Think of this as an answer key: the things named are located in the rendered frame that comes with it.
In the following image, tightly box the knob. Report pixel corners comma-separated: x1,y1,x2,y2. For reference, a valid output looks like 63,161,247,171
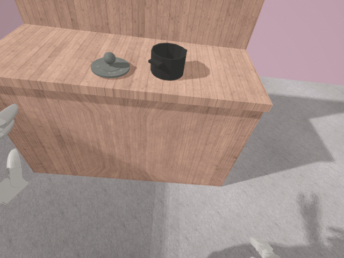
104,52,116,65

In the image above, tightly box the lid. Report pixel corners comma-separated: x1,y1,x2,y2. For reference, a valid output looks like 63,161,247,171
91,57,130,78

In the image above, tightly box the table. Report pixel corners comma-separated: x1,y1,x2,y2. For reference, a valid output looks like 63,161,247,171
0,0,273,187

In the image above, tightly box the pot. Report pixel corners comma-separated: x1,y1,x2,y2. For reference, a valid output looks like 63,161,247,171
148,43,187,81

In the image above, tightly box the robot left hand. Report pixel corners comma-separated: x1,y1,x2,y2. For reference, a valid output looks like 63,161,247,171
0,104,28,205

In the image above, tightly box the robot right hand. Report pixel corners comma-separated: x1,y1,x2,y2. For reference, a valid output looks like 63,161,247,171
250,236,280,258

